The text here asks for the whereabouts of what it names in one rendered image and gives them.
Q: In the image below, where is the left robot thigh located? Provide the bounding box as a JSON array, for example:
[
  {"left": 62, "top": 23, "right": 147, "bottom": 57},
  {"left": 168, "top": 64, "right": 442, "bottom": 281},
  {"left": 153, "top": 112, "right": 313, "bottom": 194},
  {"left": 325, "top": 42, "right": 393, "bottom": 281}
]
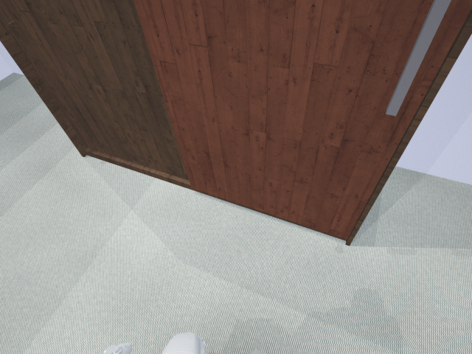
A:
[{"left": 162, "top": 333, "right": 205, "bottom": 354}]

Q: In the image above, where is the wardrobe door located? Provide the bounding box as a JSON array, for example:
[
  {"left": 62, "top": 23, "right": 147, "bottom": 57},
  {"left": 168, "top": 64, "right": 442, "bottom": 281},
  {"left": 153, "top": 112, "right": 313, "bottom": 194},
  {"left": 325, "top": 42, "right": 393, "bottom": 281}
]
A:
[
  {"left": 134, "top": 0, "right": 472, "bottom": 239},
  {"left": 0, "top": 0, "right": 189, "bottom": 180}
]

